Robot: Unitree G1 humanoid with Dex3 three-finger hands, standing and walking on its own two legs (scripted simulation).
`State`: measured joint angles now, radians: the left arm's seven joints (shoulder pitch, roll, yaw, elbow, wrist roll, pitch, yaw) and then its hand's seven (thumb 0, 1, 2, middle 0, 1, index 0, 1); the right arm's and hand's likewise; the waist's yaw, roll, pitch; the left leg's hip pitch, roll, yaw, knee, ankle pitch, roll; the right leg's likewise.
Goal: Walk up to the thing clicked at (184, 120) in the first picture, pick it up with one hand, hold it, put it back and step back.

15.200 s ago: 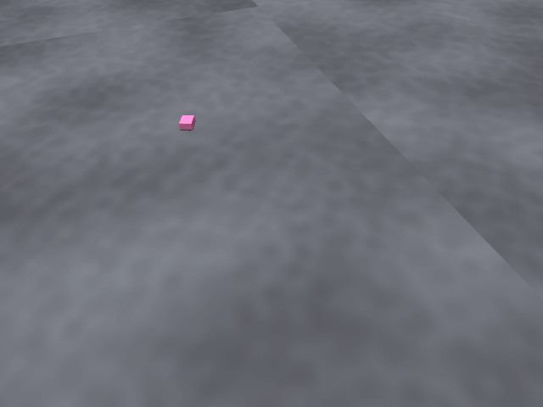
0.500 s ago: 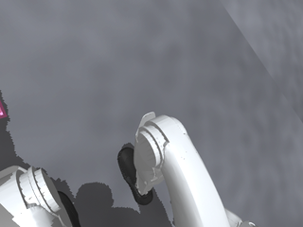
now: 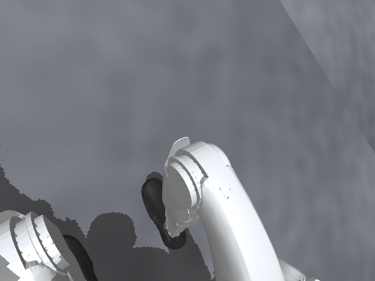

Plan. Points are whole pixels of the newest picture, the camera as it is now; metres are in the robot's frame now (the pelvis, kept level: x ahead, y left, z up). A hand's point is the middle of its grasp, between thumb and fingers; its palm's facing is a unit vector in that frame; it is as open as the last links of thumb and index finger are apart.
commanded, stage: close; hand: left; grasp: from above
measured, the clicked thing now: out of the picture +0.46 +0.27 -0.29
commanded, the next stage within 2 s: settle in 1.18 s
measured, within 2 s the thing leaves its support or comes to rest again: leaves its support in 1.58 s
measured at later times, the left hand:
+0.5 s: hand out of the picture +0.45 +0.27 -0.27, palm faces -0.45 -0.12 -0.88, open 11.9 cm
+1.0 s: hand out of the picture +0.45 +0.28 -0.27, palm faces -0.45 -0.13 -0.88, open 11.8 cm
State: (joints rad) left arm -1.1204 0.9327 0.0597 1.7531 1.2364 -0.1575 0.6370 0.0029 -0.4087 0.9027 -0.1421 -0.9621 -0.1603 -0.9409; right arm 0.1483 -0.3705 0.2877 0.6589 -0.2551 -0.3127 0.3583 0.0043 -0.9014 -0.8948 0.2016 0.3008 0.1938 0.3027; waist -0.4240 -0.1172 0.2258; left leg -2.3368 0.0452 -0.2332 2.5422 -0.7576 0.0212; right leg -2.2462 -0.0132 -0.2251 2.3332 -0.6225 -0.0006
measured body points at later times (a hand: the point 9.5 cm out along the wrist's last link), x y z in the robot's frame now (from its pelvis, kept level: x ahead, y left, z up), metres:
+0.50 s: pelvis -0.01 +0.00 +0.00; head +0.29 +0.13 +0.32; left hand +0.47 +0.28 -0.22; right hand +0.02 -0.24 -0.04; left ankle +0.05 +0.12 -0.28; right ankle +0.12 -0.11 -0.28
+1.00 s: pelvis -0.01 +0.00 +0.00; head +0.29 +0.12 +0.32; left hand +0.47 +0.28 -0.22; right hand +0.03 -0.24 -0.05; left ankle +0.05 +0.12 -0.28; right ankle +0.12 -0.11 -0.28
